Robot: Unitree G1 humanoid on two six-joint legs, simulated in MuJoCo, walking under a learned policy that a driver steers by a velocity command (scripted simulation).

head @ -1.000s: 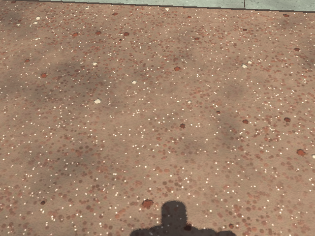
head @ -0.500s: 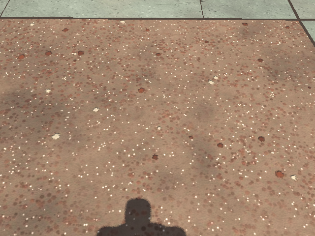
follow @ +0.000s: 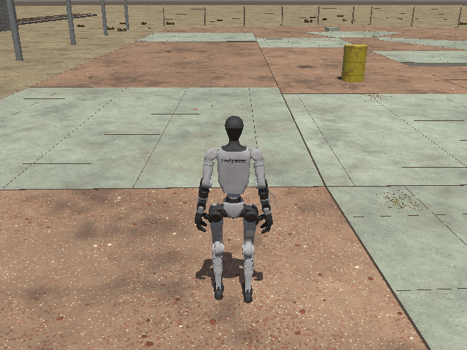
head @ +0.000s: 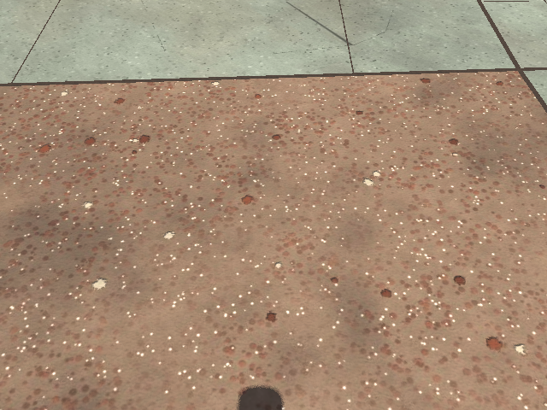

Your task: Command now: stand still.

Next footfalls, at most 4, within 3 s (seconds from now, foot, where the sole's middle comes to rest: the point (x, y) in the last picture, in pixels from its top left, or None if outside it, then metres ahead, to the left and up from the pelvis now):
1.26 right None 0.14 -0.10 -0.78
2.14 right None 0.28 -0.13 -0.78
2.64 left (275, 376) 0.62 0.03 -0.78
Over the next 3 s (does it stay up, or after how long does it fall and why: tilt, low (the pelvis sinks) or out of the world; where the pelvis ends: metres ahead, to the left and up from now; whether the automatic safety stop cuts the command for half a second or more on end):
stays up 0.53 -0.03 -0.01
